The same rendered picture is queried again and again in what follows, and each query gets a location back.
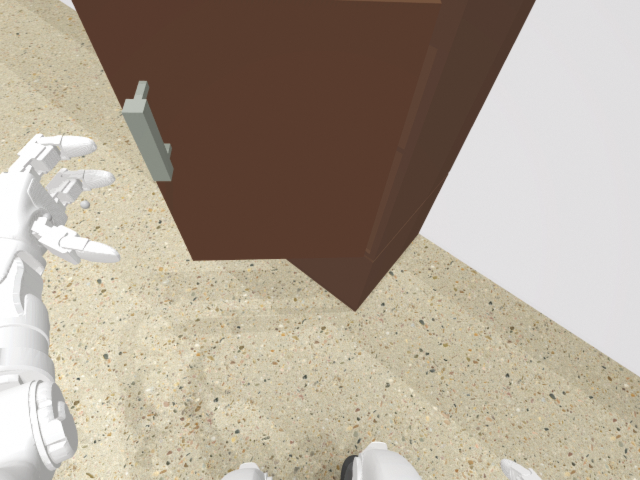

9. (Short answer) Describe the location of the robot right thigh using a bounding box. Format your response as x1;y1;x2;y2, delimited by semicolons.
353;449;422;480

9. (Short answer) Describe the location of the cupboard door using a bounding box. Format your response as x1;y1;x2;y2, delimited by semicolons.
71;0;442;261

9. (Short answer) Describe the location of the left robot upper arm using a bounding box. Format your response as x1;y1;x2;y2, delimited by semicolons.
0;380;78;480

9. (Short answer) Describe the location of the left robot forearm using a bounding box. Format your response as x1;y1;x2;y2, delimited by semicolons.
0;238;55;392

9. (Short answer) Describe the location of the handle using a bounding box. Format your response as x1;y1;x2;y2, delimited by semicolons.
121;81;174;181

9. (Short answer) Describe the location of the robot right hand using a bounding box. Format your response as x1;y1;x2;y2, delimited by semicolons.
500;459;542;480

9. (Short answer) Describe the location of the right robot shin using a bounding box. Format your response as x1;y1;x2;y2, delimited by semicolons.
352;442;388;480

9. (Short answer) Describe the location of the robot left hand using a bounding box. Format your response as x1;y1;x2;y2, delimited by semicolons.
0;134;120;265

